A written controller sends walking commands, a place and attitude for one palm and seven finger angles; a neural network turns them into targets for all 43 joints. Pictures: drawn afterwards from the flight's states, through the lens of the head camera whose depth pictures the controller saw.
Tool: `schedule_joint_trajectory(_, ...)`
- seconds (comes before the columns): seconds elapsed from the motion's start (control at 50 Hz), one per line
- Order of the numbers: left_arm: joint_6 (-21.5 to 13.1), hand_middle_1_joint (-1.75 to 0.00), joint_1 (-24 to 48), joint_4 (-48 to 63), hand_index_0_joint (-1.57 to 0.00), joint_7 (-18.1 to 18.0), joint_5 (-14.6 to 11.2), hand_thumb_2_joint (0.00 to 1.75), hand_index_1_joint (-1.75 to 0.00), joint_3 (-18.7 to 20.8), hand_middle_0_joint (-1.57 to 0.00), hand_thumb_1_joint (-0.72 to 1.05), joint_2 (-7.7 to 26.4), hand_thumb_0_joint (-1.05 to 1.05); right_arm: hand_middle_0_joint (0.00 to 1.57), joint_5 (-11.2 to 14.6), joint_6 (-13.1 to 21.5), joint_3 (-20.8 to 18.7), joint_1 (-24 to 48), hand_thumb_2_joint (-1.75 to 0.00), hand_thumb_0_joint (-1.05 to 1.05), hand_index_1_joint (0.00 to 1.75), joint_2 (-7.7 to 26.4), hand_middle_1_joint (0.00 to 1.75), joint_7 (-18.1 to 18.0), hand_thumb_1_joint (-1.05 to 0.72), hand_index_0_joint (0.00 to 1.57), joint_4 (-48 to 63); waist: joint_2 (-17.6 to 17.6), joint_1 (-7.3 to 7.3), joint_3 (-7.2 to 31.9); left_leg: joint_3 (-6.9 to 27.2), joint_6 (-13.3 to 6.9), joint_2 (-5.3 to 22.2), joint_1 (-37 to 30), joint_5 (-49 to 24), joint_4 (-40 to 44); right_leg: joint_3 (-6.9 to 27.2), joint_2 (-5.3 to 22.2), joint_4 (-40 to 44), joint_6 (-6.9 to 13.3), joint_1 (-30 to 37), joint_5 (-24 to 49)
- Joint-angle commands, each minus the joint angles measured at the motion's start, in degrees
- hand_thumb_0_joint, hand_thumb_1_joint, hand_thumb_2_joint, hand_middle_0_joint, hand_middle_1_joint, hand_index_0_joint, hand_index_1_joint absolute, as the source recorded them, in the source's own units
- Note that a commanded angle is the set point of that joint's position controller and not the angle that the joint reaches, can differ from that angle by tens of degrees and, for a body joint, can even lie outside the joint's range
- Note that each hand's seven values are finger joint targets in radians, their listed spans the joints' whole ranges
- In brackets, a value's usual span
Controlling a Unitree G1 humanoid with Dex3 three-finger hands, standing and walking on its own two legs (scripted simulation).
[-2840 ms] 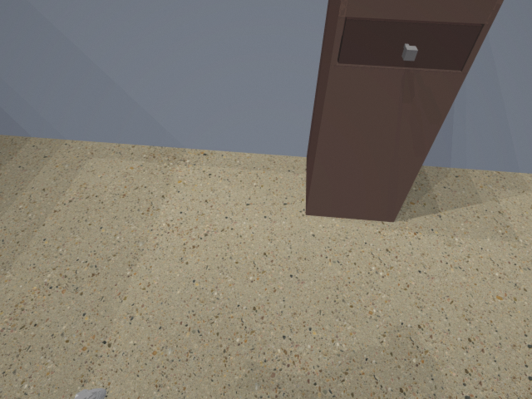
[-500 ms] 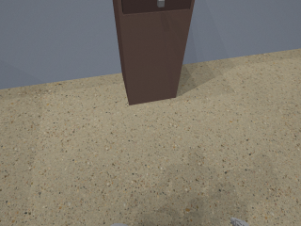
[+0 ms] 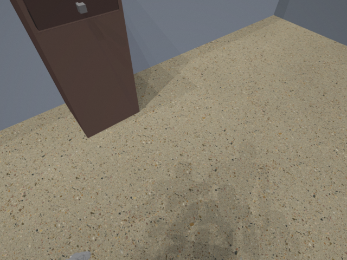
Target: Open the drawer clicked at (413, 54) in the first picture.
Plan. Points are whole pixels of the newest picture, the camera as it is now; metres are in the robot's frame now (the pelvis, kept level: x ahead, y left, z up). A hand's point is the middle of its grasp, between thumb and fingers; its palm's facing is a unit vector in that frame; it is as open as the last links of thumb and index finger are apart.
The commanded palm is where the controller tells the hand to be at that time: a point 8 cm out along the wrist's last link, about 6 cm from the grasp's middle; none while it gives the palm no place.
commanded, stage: walk to a spot facing it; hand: left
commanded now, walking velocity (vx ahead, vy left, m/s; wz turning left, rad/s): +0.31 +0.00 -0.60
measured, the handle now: (80, 6) +1.07 +0.45 +0.08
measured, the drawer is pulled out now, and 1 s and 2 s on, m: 0.00 0.00 0.00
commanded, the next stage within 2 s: turn to face it in 1.64 s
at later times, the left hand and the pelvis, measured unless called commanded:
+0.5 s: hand (98, 231) +0.22 +0.22 -0.18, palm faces -0.22 -0.96 -0.16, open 7.4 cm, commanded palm none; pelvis +0.16 +0.03 +0.00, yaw -17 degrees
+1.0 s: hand (180, 135) +0.57 -0.01 -0.18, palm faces -0.53 -0.83 -0.15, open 7.4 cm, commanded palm none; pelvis +0.36 -0.08 -0.02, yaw -30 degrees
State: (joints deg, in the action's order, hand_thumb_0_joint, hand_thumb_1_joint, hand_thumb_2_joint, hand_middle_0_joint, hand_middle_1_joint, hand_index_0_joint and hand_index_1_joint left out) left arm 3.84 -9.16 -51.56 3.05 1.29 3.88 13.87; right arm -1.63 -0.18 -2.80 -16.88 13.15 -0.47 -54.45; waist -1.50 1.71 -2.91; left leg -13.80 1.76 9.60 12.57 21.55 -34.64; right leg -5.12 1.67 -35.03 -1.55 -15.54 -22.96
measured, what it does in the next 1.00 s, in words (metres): walks ahead, turning right: right foot, then left foot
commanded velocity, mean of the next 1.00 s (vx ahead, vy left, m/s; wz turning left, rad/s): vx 0.34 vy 0.00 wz -0.48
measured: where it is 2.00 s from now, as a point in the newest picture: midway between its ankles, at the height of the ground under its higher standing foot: (208, 185)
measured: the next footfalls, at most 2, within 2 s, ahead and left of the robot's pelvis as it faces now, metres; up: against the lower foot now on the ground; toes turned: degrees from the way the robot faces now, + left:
right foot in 0.02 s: +0.02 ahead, -0.13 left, +0.00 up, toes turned -5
left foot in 0.36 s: +0.25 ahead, +0.11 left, +0.00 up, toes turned -4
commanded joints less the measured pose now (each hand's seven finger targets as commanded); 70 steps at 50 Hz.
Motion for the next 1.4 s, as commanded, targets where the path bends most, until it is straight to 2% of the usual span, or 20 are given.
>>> schedule_joint_trajectory(0.0,-3.4,-0.30,-16.5,-0.1,-0.20,-2.3,-0.6,0.90,-0.30,3.8,-0.20,0.90,16.6,0.00,0.20,0.1,0.6,-0.7,10.5,-0.90,0.00,0.30,6.5,0.30,0.3,-0.90,0.20,9.4,18.0,-10.87,4.9,7.2,2.0,-2.5,33.7,17.4,-28.9,35.6,22.6,22.6,13.5,23.7,2.6)
schedule_joint_trajectory(0.04,-4.0,-0.30,-11.5,0.7,-0.20,-3.2,-0.3,0.90,-0.30,3.7,-0.20,0.90,14.2,0.00,0.20,0.3,0.9,-1.4,12.6,-0.90,0.00,0.30,7.6,0.30,0.8,-0.90,0.20,9.3,12.5,-8.24,1.0,12.4,1.6,-0.1,34.2,8.0,-32.5,34.8,19.3,24.7,14.8,15.8,-13.2)
schedule_joint_trajectory(0.12,-5.8,-0.30,-6.1,1.2,-0.20,-2.8,0.0,0.90,-0.30,1.8,-0.20,0.90,9.8,0.00,0.20,-0.2,1.0,-1.7,7.0,-0.90,0.00,0.30,5.8,0.30,1.5,-0.90,0.20,5.9,9.2,-2.62,-2.0,9.7,3.1,-1.1,24.3,-2.9,-24.0,19.8,11.4,22.1,11.1,6.1,6.8)
schedule_joint_trajectory(0.26,-6.2,-0.30,-7.1,-0.8,-0.20,-2.7,0.3,0.90,-0.30,2.3,-0.20,0.90,11.2,0.00,0.20,0.6,2.6,-1.3,7.7,-0.90,0.00,0.30,4.4,0.30,1.9,-0.90,0.20,7.9,11.3,-2.34,-1.2,7.9,2.2,-4.4,13.5,-5.0,-6.6,20.2,10.0,19.2,10.6,3.5,9.1)
schedule_joint_trajectory(0.32,-5.8,-0.30,-4.3,-0.6,-0.20,-2.6,-0.1,0.90,-0.30,2.5,-0.20,0.90,9.4,0.00,0.20,0.6,3.7,-2.1,-3.9,-0.90,0.00,0.30,7.3,0.30,0.6,-0.90,0.20,3.8,5.1,3.37,2.4,7.4,1.6,-5.6,-7.9,-8.5,5.5,17.4,4.9,6.7,7.4,-4.3,11.6)
schedule_joint_trajectory(0.36,-5.3,-0.30,-7.5,1.2,-0.20,-1.6,-0.8,0.90,-0.30,1.2,-0.20,0.90,1.9,0.00,0.20,-0.8,4.0,-3.9,-17.5,-0.90,0.00,0.30,17.7,0.30,-0.5,-0.90,0.20,0.6,-23.1,6.43,10.6,39.0,-5.4,19.3,-22.7,11.2,20.9,4.6,-6.9,-28.8,1.9,-21.0,-12.0)
schedule_joint_trajectory(0.38,-5.1,-0.30,-5.7,0.9,-0.20,-1.9,-0.3,0.90,-0.30,1.5,-0.20,0.90,3.8,0.00,0.20,-0.4,3.6,-3.0,-13.7,-0.90,0.00,0.30,15.1,0.30,-0.8,-0.90,0.20,0.3,-20.8,5.55,8.8,44.1,-5.4,21.0,-16.0,21.0,25.9,9.4,-3.3,-37.1,2.6,-22.7,-8.6)
schedule_joint_trajectory(0.42,-5.2,-0.30,-2.2,0.3,-0.20,-0.5,0.3,0.90,-0.30,2.0,-0.20,0.90,3.6,0.00,0.20,-0.1,4.2,-1.5,-4.8,-0.90,0.00,0.30,8.8,0.30,-0.8,-0.90,0.20,2.1,-7.5,1.71,-2.8,31.8,-5.5,16.1,-3.4,17.2,26.7,7.6,2.2,-40.2,2.8,-23.8,2.1)
schedule_joint_trajectory(0.5,-3.3,-0.30,-6.7,-1.8,-0.20,-0.1,0.7,0.90,-0.30,1.8,-0.20,0.90,0.2,0.00,0.20,0.4,5.5,-0.7,-3.3,-0.90,0.00,0.30,4.1,0.30,-1.2,-0.90,0.20,0.5,-6.0,-1.97,-1.2,12.6,-4.3,10.8,-1.6,-3.2,24.8,5.6,4.0,-37.5,0.8,-20.3,10.5)
schedule_joint_trajectory(0.78,-4.1,-0.30,11.7,3.0,-0.20,0.0,0.5,0.90,-0.30,0.1,-0.20,0.90,-2.9,0.00,0.20,-0.3,4.9,-1.0,-14.0,-0.90,0.00,0.30,3.3,0.30,-1.0,-0.90,0.20,-6.7,-6.1,2.34,-5.6,-1.9,-7.0,11.3,-16.8,-33.9,20.3,-3.4,2.6,-6.0,2.3,-23.1,12.9)
schedule_joint_trajectory(0.84,-4.8,-0.30,4.8,0.8,-0.20,-0.5,0.6,0.90,-0.30,0.7,-0.20,0.90,-0.9,0.00,0.20,-0.1,4.7,-1.6,-13.1,-0.90,0.00,0.30,5.2,0.30,-0.9,-0.90,0.20,-6.3,-6.4,-1.12,-1.0,-5.2,-5.9,11.4,-17.6,-56.9,8.4,-6.9,-2.3,-2.6,5.6,-11.1,8.1)
schedule_joint_trajectory(0.88,-6.1,-0.30,-11.2,-3.9,-0.20,-1.1,1.0,0.90,-0.30,2.1,-0.20,0.90,3.4,0.00,0.20,0.6,4.5,-1.6,-9.9,-0.90,0.00,0.30,6.4,0.30,-0.5,-0.90,0.20,-5.0,-4.9,-9.20,8.8,-7.1,-2.4,8.9,-8.1,-53.4,-13.2,-6.3,-3.1,3.8,7.6,13.7,14.8)
schedule_joint_trajectory(0.92,-6.6,-0.30,-20.9,-6.4,-0.20,-2.4,-0.7,0.90,-0.30,4.1,-0.20,0.90,14.6,0.00,0.20,1.9,4.7,-0.5,-8.3,-0.90,0.00,0.30,0.4,0.30,-0.3,-0.90,0.20,-1.2,11.2,-10.25,18.9,2.0,1.4,-4.3,24.2,13.6,-47.5,35.7,23.4,11.8,18.5,37.1,30.4)
schedule_joint_trajectory(0.94,-6.5,-0.30,-17.5,-5.2,-0.20,-3.0,-1.1,0.90,-0.30,4.1,-0.20,0.90,13.8,0.00,0.20,1.6,4.7,-1.0,-5.5,-0.90,0.00,0.30,2.4,0.30,-0.5,-0.90,0.20,-0.4,8.6,-9.70,17.0,10.3,0.2,-2.4,24.9,8.2,-49.7,33.6,22.9,15.0,18.2,29.9,29.0)
schedule_joint_trajectory(0.98,-6.6,-0.30,-8.5,-3.1,-0.20,-3.3,-1.0,0.90,-0.30,2.4,-0.20,0.90,8.0,0.00,0.20,0.6,3.9,-1.1,-2.4,-0.90,0.00,0.30,1.5,0.30,-0.5,-0.90,0.20,-0.8,2.6,-5.13,5.7,12.6,0.4,1.9,25.1,-0.7,-46.5,25.0,18.9,18.0,15.2,13.8,20.6)
schedule_joint_trajectory(1.04,-8.0,-0.30,-4.9,-3.8,-0.20,-3.7,0.1,0.90,-0.30,1.2,-0.20,0.90,4.4,0.00,0.20,-0.1,2.2,-0.8,-6.7,-0.90,0.00,0.30,-1.0,0.30,-0.2,-0.90,0.20,-2.9,2.8,0.19,4.1,11.3,1.1,2.2,17.7,-2.9,-35.9,13.7,13.4,19.1,12.5,2.0,25.6)
schedule_joint_trajectory(1.26,-8.1,-0.30,-9.8,-5.6,-0.20,-3.4,0.1,0.90,-0.30,1.1,-0.20,0.90,6.0,0.00,0.20,0.3,3.3,-0.7,9.6,-0.90,0.00,0.30,0.1,0.30,1.8,-0.90,0.20,3.7,7.6,-2.93,-1.0,7.3,0.8,-3.0,12.8,-9.6,-4.2,14.0,10.8,18.0,11.2,4.4,21.6)
schedule_joint_trajectory(1.32,-7.4,-0.30,-8.7,-4.9,-0.20,-3.3,-0.4,0.90,-0.30,1.4,-0.20,0.90,5.6,0.00,0.20,0.0,4.1,-1.6,1.6,-0.90,0.00,0.30,3.9,0.30,0.7,-0.90,0.20,1.2,3.2,1.58,1.6,6.9,-0.1,-4.5,-6.7,-12.2,6.1,12.1,6.8,5.2,8.2,-2.4,25.1)
schedule_joint_trajectory(1.36,-7.4,-0.30,-10.8,-2.7,-0.20,-2.4,-1.0,0.90,-0.30,0.8,-0.20,0.90,1.1,0.00,0.20,-0.8,4.3,-3.6,-12.2,-0.90,0.00,0.30,14.5,0.30,-0.1,-0.90,0.20,-1.4,-19.9,5.05,11.7,34.8,-8.9,20.3,-24.3,-14.5,16.5,1.4,-4.3,-28.8,2.7,-18.9,-10.8)
schedule_joint_trajectory(1.38,-6.8,-0.30,-9.3,-2.9,-0.20,-2.9,-0.4,0.90,-0.30,1.1,-0.20,0.90,3.0,0.00,0.20,-0.3,4.0,-2.7,-9.5,-0.90,0.00,0.30,12.0,0.30,-0.6,-0.90,0.20,-1.6,-16.4,4.67,11.9,35.8,-9.1,21.6,-19.2,-8.9,19.3,6.7,-1.7,-37.4,2.7,-20.2,-10.5)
